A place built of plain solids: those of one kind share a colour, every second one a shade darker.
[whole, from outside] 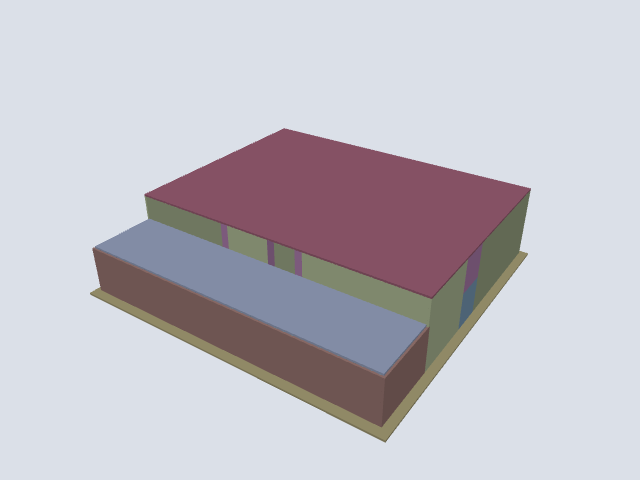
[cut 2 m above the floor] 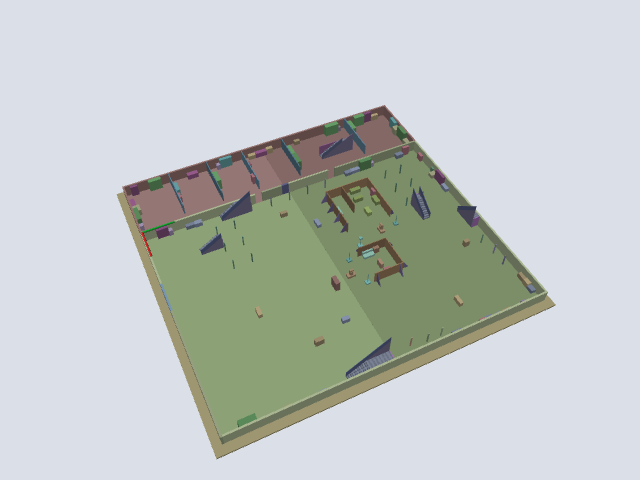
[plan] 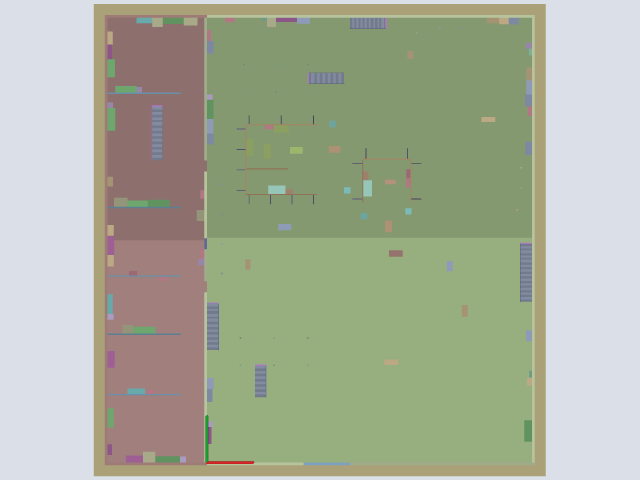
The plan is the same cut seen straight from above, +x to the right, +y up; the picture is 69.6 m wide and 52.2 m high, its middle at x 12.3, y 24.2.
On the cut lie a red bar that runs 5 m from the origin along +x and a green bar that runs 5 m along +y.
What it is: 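A film and television sound stage with a two-storey annex along one side; the building has no window; on its floor two built sets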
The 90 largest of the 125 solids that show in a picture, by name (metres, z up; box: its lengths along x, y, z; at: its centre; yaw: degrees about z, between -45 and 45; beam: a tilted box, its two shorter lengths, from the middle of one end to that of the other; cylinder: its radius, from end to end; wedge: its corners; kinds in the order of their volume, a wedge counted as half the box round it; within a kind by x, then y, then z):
{
 "floor_site_1": {"box": [49.16, 51.37, 0.3], "at": [12.28, 24.18, -0.45]},
 "wall_bay_1": {"box": [0.3, 18.52, 11.59], "at": [-0.15, 9.26, 5.79]},
 "wall_bay_2": {"box": [0.3, 3.47, 11.59], "at": [-0.15, 21.46, 5.79]},
 "wall_bay_3": {"box": [0.3, 7.25, 11.59], "at": [-0.15, 28.02, 5.79]},
 "wall_bay_4": {"box": [0.3, 15.52, 11.59], "at": [-0.15, 40.61, 5.79]},
 "wall_bay_5": {"box": [10.82, 0.3, 11.59], "at": [5.11, -0.15, 5.79]},
 "wall_bay_6": {"box": [35.96, 0.3, 11.59], "at": [17.68, 48.52, 5.79]},
 "wall_bay_7": {"box": [20.07, 0.3, 11.59], "at": [25.62, -0.15, 5.79]},
 "wall_bay_8": {"box": [0.3, 48.37, 11.59], "at": [35.51, 24.18, 5.79]},
 "roof_bay_1": {"box": [35.96, 48.97, 0.3], "at": [17.68, 24.18, 11.74]},
 "floor_bay_1": {"box": [35.36, 24.44, 0.3], "at": [17.68, 12.22, -0.15]},
 "floor_bay_2": {"box": [35.36, 23.94, 0.3], "at": [17.68, 36.4, -0.15]},
 "floor_annex_ground_1": {"box": [10.8, 24.19, 0.3], "at": [-5.4, 12.09, -0.15]},
 "floor_annex_ground_2": {"box": [10.8, 24.19, 0.3], "at": [-5.4, 36.28, -0.15]},
 "roof_annex_1": {"box": [10.8, 48.37, 0.3], "at": [-5.4, 24.18, 7.55]},
 "wall_annex_1": {"box": [0.3, 48.37, 7.4], "at": [-10.95, 24.18, 3.7]},
 "wall_annex_2": {"box": [11.1, 0.3, 7.4], "at": [-5.55, -0.15, 3.7]},
 "wall_annex_3": {"box": [11.1, 0.3, 7.4], "at": [-5.55, 48.52, 3.7]},
 "rack_1": {"box": [0.67, 2.1, 2.02], "at": [-10.47, 4.86, 1.01]},
 "rack_2": {"box": [0.82, 1.96, 2.59], "at": [-10.39, 42.87, 1.29]},
 "rack_3": {"box": [0.84, 2.48, 2.44], "at": [-10.38, 37.31, 1.22]},
 "rack_4": {"box": [2.31, 0.71, 2.28], "at": [-8.81, 40.59, 1.14]},
 "rack_5": {"box": [2.2, 0.69, 2.29], "at": [-7.53, 28.16, 1.15]},
 "rack_6": {"box": [2.37, 0.75, 2.32], "at": [-6.8, 14.39, 1.16]},
 "rack_7": {"box": [2.4, 0.76, 2.54], "at": [-5.23, 28.19, 1.27]},
 "rack_8": {"box": [2.69, 0.69, 2.28], "at": [-4.28, 0.34, 1.14]},
 "rack_9": {"box": [2.28, 0.68, 2.52], "at": [-3.65, 48.03, 1.26]},
 "rack_10": {"box": [0.71, 2.1, 2.38], "at": [0.35, 38.41, 1.19]},
 "rack_11": {"box": [0.85, 2.34, 2.6], "at": [34.94, 3.44, 1.3]},
 "wall_part_annex_ground_1": {"box": [7.97, 0.15, 3.4], "at": [-6.82, 7.39, 1.7]},
 "wall_part_annex_ground_2": {"box": [7.97, 0.15, 3.4], "at": [-6.82, 13.94, 1.7]},
 "wall_part_annex_ground_3": {"box": [7.97, 0.15, 3.4], "at": [-6.82, 20.28, 1.7]},
 "wall_part_annex_ground_4": {"box": [7.97, 0.15, 3.4], "at": [-6.82, 27.74, 1.7]},
 "wall_part_annex_ground_5": {"box": [7.97, 0.15, 3.4], "at": [-6.82, 40.16, 1.7]},
 "wall_bay_lintel_1": {"box": [0.3, 1.2, 9.39], "at": [-0.15, 19.12, 6.89]},
 "wall_bay_lintel_2": {"box": [0.3, 1.2, 5.69], "at": [-0.15, 23.8, 8.74]},
 "wall_bay_lintel_3": {"box": [0.3, 1.2, 9.39], "at": [-0.15, 32.25, 6.89]},
 "wall_bay_lintel_4": {"box": [5.07, 0.3, 5.53], "at": [13.05, -0.15, 8.82]},
 "setwall_1": {"box": [0.12, 7.48, 3.15], "at": [4.26, 32.94, 1.57]},
 "setwall_2": {"box": [4.49, 0.12, 3.15], "at": [6.56, 31.94, 1.57]},
 "setwall_3": {"box": [7.79, 0.12, 3.15], "at": [8.09, 29.14, 1.57]},
 "setwall_4": {"box": [7.79, 0.12, 3.15], "at": [8.09, 36.74, 1.57]},
 "setwall_5": {"box": [0.12, 4.67, 3.28], "at": [16.95, 30.6, 1.64]},
 "setwall_6": {"box": [5.33, 0.12, 3.28], "at": [19.56, 32.99, 1.64]},
 "setwall_7": {"box": [0.12, 4.67, 3.28], "at": [22.16, 30.6, 1.64]},
 "door_bay_1": {"box": [5.07, 0.3, 6.06], "at": [13.05, -0.15, 3.03]},
 "crate_1": {"box": [1.48, 0.98, 0.62], "at": [-9.37, 28.3, 0.31]},
 "crate_2": {"box": [1.2, 0.94, 0.89], "at": [-8.58, 14.49, 0.45]},
 "crate_3": {"box": [1.34, 1.17, 1.16], "at": [-6.29, 0.58, 0.58]},
 "crate_4": {"box": [1.14, 1.01, 1.24], "at": [-5.36, 47.87, 0.62]},
 "crate_5": {"box": [1.5, 0.83, 0.88], "at": [-1.77, 47.96, 0.44]},
 "crate_6": {"box": [0.81, 1.21, 0.9], "at": [-0.7, 26.87, 0.45]},
 "crate_7": {"box": [0.97, 1.01, 0.71], "at": [7.03, 47.87, 0.35]},
 "lockers_1": {"box": [0.47, 1.61, 1.93], "at": [-10.57, 44.65, 0.96]},
 "lockers_2": {"box": [0.48, 1.18, 1.9], "at": [-10.56, 1.41, 0.95]},
 "lockers_3": {"box": [0.5, 1.84, 1.87], "at": [0.25, 2.94, 0.94]},
 "lockers_4": {"box": [2.28, 0.46, 1.93], "at": [8.65, 48.14, 0.96]},
 "wardrobe_1": {"box": [0.56, 2.15, 1.85], "at": [-10.52, 17.22, 0.93]},
 "wardrobe_2": {"box": [1.94, 0.6, 1.72], "at": [-7.67, 7.76, 0.86]},
 "wardrobe_3": {"box": [1.72, 0.59, 1.83], "at": [-6.79, 48.08, 0.92]},
 "roadcase_1": {"box": [0.57, 1.42, 1.02], "at": [-10.52, 46.16, 0.51]},
 "roadcase_2": {"box": [0.66, 1.17, 1.11], "at": [-10.47, 25.24, 0.56]},
 "roadcase_3": {"box": [0.68, 1.25, 0.81], "at": [-10.46, 21.95, 0.41]},
 "roadcase_4": {"box": [0.64, 1.28, 1.09], "at": [28.04, 16.48, 0.55]},
 "roadcase_5": {"box": [1.49, 0.56, 0.8], "at": [30.61, 37.31, 0.4]},
 "roadcase_6": {"box": [1.03, 0.71, 0.9], "at": [32.3, 48.02, 0.45]},
 "roadcase_7": {"box": [0.6, 1.43, 0.93], "at": [35.06, 42.25, 0.47]},
 "bench_1": {"box": [0.72, 2.09, 0.92], "at": [-10.44, 23.61, 0.46]},
 "bench_2": {"box": [0.78, 1.84, 0.92], "at": [-10.41, 11.22, 0.46]},
 "bench_3": {"box": [1.86, 0.77, 0.93], "at": [-7.89, 0.38, 0.47]},
 "cablebox_1": {"box": [0.69, 1.58, 0.66], "at": [0.34, 36.57, 0.33]},
 "cablebox_2": {"box": [0.75, 1.36, 0.76], "at": [0.37, 45.17, 0.38]},
 "cablebox_3": {"box": [0.76, 1.19, 0.79], "at": [0.38, 8.6, 0.4]},
 "cablebox_4": {"box": [0.76, 1.28, 0.78], "at": [34.98, 39.37, 0.39]},
 "cablebox_5": {"box": [0.74, 1.46, 0.74], "at": [34.99, 34.17, 0.37]},
 "wall_stair_1": {"box": [0.1, 5.89, 6.15], "at": [-5.98, 35.78, 3.02]},
 "desk_1": {"box": [0.72, 1.79, 0.75], "at": [4.68, 34.27, 0.38]},
 "desk_2": {"box": [0.71, 1.54, 0.77], "at": [6.57, 33.84, 0.39]},
 "desk_3": {"box": [1.63, 0.78, 0.77], "at": [8.09, 36.29, 0.39]},
 "desk_4": {"box": [1.38, 0.75, 0.77], "at": [9.73, 33.95, 0.39]},
 "cabinet_1": {"box": [0.45, 1.05, 1.4], "at": [-0.52, 22.66, 0.7]},
 "cabinet_2": {"box": [0.47, 1.2, 1.73], "at": [0.23, 46.45, 0.86]},
 "cabinet_3": {"box": [0.44, 1.02, 1.74], "at": [21.89, 30.41, 0.87]},
 "cabinet_4": {"box": [0.47, 1.09, 1.36], "at": [35.13, 38.19, 0.68]},
 "monitor_1": {"box": [1.49, 0.71, 1.71], "at": [20.56, 22.74, 0.85]},
 "sofa_1": {"box": [1.88, 0.94, 0.44], "at": [7.62, 29.67, 0.22]},
 "sofa_2": {"box": [0.93, 1.78, 0.44], "at": [17.48, 29.81, 0.22]},
 "floor_wall_bay_door_1": {"box": [0.3, 1.2, 3.7], "at": [-0.15, 23.8, 1.85]},
 "rail_1": {"wedge": [[34.06, 17.46, 0.24], [34.06, 17.46, 1.14], [34.06, 23.79, 4.48], [34.06, 23.79, 5.38], [34.11, 17.46, 0.24], [34.11, 17.46, 1.14], [34.11, 23.79, 4.48], [34.11, 23.79, 5.38]]},
 "wall_1": {"wedge": [[34.06, 17.46, -0.05], [34.06, 17.46, 0.24], [34.06, 23.79, -0.05], [34.06, 23.79, 4.48], [34.11, 17.46, -0.05], [34.11, 17.46, 0.24], [34.11, 23.79, -0.05], [34.11, 23.79, 4.48]]}
}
